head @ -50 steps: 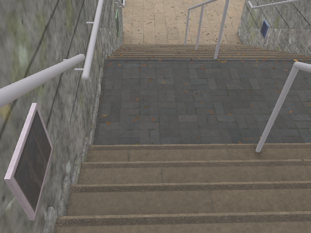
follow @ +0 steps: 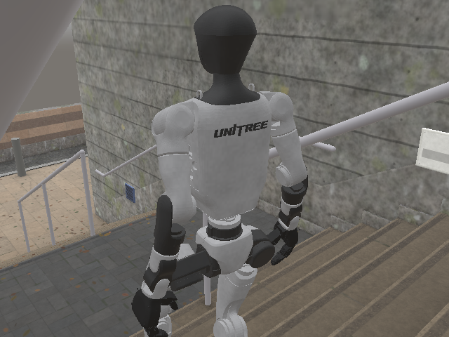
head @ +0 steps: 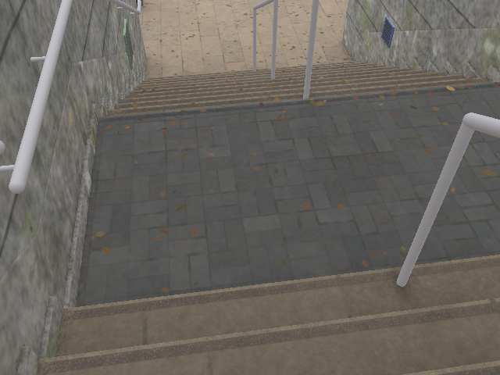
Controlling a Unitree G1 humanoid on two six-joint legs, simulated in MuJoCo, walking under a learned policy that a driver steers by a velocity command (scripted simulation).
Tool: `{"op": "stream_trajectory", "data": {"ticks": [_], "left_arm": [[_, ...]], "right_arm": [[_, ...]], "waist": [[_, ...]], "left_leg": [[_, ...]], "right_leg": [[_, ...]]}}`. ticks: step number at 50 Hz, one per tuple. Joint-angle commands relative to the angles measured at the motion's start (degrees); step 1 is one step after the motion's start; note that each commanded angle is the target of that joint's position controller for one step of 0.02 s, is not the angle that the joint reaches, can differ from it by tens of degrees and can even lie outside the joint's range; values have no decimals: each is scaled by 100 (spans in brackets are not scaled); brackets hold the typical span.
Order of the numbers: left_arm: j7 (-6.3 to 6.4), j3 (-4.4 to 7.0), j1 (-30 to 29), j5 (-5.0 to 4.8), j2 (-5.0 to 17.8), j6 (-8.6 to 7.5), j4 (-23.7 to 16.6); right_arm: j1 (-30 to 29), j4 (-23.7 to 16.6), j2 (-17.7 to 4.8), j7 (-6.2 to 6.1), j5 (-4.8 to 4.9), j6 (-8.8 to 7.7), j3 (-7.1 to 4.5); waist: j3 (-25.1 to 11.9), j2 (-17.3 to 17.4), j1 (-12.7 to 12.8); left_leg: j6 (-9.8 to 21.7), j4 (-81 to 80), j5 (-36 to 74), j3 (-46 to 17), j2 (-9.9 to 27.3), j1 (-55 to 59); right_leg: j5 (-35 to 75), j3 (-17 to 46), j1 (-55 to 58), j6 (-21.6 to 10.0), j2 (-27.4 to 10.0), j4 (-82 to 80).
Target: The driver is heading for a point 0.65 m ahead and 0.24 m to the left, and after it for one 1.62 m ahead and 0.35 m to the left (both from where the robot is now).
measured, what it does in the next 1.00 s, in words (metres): goes down, turning left: left foot 0.17 m lower, then right foot 0.16 m lower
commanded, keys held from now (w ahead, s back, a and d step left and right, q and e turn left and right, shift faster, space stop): w+q+shift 0.72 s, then e+shift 0.28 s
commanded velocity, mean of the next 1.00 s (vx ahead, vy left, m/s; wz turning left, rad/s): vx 0.88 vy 0.00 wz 0.61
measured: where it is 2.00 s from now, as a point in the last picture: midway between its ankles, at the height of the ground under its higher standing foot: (208, 303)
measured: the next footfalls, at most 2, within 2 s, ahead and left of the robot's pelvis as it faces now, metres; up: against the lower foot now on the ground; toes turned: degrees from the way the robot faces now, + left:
left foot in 0.10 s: +0.16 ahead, +0.00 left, -0.17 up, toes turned +4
right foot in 0.42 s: +0.52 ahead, -0.17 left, -0.33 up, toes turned +24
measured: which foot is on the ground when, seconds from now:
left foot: up 0.00-0.08, down 0.10-0.40, up 0.42-0.76, down 0.78-1.00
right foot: down 0.00-0.08, up 0.10-0.40, down 0.42-0.78, up 0.80-1.00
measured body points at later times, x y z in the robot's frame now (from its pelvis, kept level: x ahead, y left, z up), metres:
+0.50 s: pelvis +0.44 -0.05 -0.29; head +0.42 -0.05 +0.16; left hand +0.42 +0.22 -0.42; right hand +0.58 -0.29 -0.42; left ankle +0.29 +0.01 -0.75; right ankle +0.48 -0.19 -1.00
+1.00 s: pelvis +0.77 +0.11 -0.46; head +0.81 +0.12 -0.01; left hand +0.65 +0.29 -0.60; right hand +0.96 -0.03 -0.61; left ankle +0.73 +0.13 -1.16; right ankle +0.95 +0.01 -1.12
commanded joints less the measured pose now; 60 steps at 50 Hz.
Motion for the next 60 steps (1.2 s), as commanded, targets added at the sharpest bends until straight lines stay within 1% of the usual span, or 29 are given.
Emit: {"op": "stream_trajectory", "data": {"ticks": [1, 3, 4, 5, 7, 9, 10, 12, 14, 17, 20, 21, 22, 23, 24, 26, 28, 29, 36, 39, 40, 42, 43, 44, 45, 46, 47, 49, 60], "left_arm": [[107, 64, -592, 20, 522, -28, -240], [112, 53, -1321, 135, 767, 45, -316], [108, 169, -2016, 162, 1166, 89, -484], [165, 145, -2431, 201, 948, 165, -551], [135, -87, -1760, 313, 211, 100, -1407], [80, -112, -1296, 540, 392, 12, -1121], [23, -111, -1812, 463, 538, 58, -1487], [36, 83, -1684, 477, 1054, 126, -917], [-108, 44, -1889, 177, 670, -9, -1101], [-197, -129, -1965, -11, 191, 114, -1339], [22, 224, 1751, 111, 863, 88, -302], [8, 351, 2107, 173, 1201, 23, -76], [-165, 192, 1128, 330, 1075, -28, -395], [-245, 184, 741, 181, 974, -40, -607], [-288, 106, 595, 140, 551, -133, -588], [-182, 167, 48, 211, 825, -368, -418], [-12, -18, -706, 132, 350, -483, -437], [42, 84, -864, 145, 842, -469, -511], [80, 5, 832, 220, 615, -306, 174], [226, 114, 203, 131, 1020, -93, 222], [163, 169, 275, 40, 1057, -52, -153], [67, 151, 1135, 57, 1201, -33, -294], [-433, -91, 332, 431, 681, -255, -740], [-104, 61, 662, 195, 627, 60, -321], [7, 63, 642, 476, 644, 252, -280], [-270, -18, -87, 447, 575, -4, -662], [-425, -103, 498, 414, 483, -22, -421], [-441, -272, 464, 588, 6, -32, -196], [-280, 130, -874, 663, 730, 15, -716]], "right_arm": [[805, 261, -113, -10, -24, 152, -20], [2621, 775, -538, -221, -302, 235, -175], [3624, 872, -805, -296, -49, 341, -306], [3742, 893, -553, -224, 133, 336, -254], [2846, 815, -433, -201, 198, 105, 50], [2174, 703, -497, -243, 35, -8, 20], [644, 60, -1058, -411, -98, -132, -110], [791, 91, -1188, -391, -252, -258, -158], [929, 181, -416, -349, 109, -412, 6], [996, 80, -548, -302, 22, -226, -46], [168, -30, -851, -206, -11, -115, -158], [-326, -229, -414, -291, 18, -132, -164], [217, -851, 54, -471, 324, -127, -30], [665, -845, -105, -545, 235, -71, -36], [77, -696, -257, -497, -84, 42, -114], [-1211, -1405, -49, -291, -305, 231, -62], [-1177, -1391, -135, 55, -121, 299, -98], [-690, -1169, -111, 113, -160, 370, -149], [-2291, -1315, -31, 207, -10, 73, 126], [1455, 87, -974, -68, -224, 208, -327], [1634, 151, -1638, -103, -120, 198, -439], [983, -329, -1073, -149, 90, 152, -254], [904, -343, -562, 301, -713, -85, 10], [-351, -463, -819, -174, -73, -34, -233], [-404, -563, -792, -316, 101, -46, -177], [-226, -513, -829, 240, -678, -279, -54], [-503, -615, -960, 266, -837, -351, -164], [-487, -692, 245, 144, -719, -499, 238], [373, -1032, -897, -225, -456, -269, -126]], "waist": [[371, -528, -359], [243, -187, -1237], [120, 737, -2180], [655, 1606, -2513], [498, 451, -356], [258, -1137, 172], [497, -236, 619], [542, -488, 361], [478, -984, 239], [499, 321, -199], [-780, -7, 1884], [-188, -770, 2101], [-401, -1607, 900], [-945, -1485, 553], [-19, -204, 531], [892, -860, 263], [1555, -213, -376], [1073, -620, -570], [1076, -459, 578], [-230, 121, -1433], [-479, 999, -1054], [-1470, -566, -332], [-2339, -805, -576], [-518, -979, 348], [-107, -1087, 322], [-339, -478, 329], [-576, -464, 525], [-299, -748, 449], [279, 234, 44]], "left_leg": [[354, 717, 493, 1128, -573, 3323], [736, 995, -1362, 1481, -767, 4421], [1059, -664, -2276, 1314, -501, 5191], [1689, -3000, -1343, -34, 365, 4975], [1504, -611, 2040, -2164, 985, 5521], [1905, -675, -1225, -3194, 1159, 4828], [2090, -1826, -3755, -4231, 1368, 2666], [2098, -1237, -1948, -3649, 995, 1146], [1351, -231, -3989, -2314, -209, -70], [850, 322, -4071, -2032, -619, -414], [530, 4785, -1840, -1226, -792, -375], [409, 7602, -5790, -929, -1517, -1392], [431, 8559, -6595, -568, -996, -2707], [431, 7830, -5884, -284, -406, -2776], [489, 6841, -5035, -408, -115, -3021], [336, 5597, -4328, -882, 591, -3486], [24, 1948, -1854, -618, 372, -228], [-4, 2320, -1570, -42, 99, 825], [255, -777, 56, 1508, -223, 1349], [1003, -1749, 296, 232, 118, 5709], [1075, -665, 2480, -218, 923, 6580], [1527, -950, 1917, -1863, 2356, 6469], [1957, -853, 1076, -1343, 2497, 5941], [1772, -1802, 52, -1676, 2553, 4075], [1671, -1866, 563, -1460, 2712, 2872], [1893, -1857, 258, -530, 2250, 1701], [1867, -1803, 464, -255, 2088, 1611], [1234, -1518, -1081, 29, 1929, 1147], [-129, 1505, -2610, 899, 1808, 2030]], "right_leg": [[4386, 257, -3048, 845, -1156, -287], [7575, 141, -3111, 972, -1487, 1919], [8136, -421, -3315, 1153, -1102, 4435], [3014, -577, -3849, 1102, -388, 7719], [859, 781, -5799, 773, -764, 6168], [944, 1455, -6138, 688, -1128, 4201], [1727, 1667, -5044, 1023, -1342, 1922], [3692, 819, -3003, 1242, -1082, 1544], [6937, 700, -1507, 1068, -1124, -624], [6388, 388, 236, 1180, -745, -1481], [6222, 523, 2932, 882, -1109, -1982], [6526, 1113, 3043, 535, -1915, -2360], [9406, 2024, 3299, 570, -3162, -323], [7485, 3089, 2853, 314, -3579, -1185], [5077, 2840, 1775, 212, -3312, -1852], [2713, 3752, -102, -155, -3831, -2031], [1288, 1892, -3807, 402, -2750, -2367], [2359, 1649, -4114, 455, -2862, -2186], [2916, -8, -1851, 968, -2248, -247], [3614, -409, -2851, 1009, -1685, 4914], [-634, -410, -4314, 947, -1199, 6521], [693, 1000, -4588, 891, -1721, 4304], [1577, 1697, -4129, 1039, -1992, 3931], [1552, 1108, -4171, 1094, -1584, 2992], [1741, 1159, -3407, 1213, -1653, 2398], [2461, 1236, -3042, 1404, -2117, 2202], [3167, 1231, -2564, 1453, -1992, 1882], [5069, 1704, -2633, 1458, -2246, 303], [4817, -374, -1456, 1105, -1260, -1679]]}}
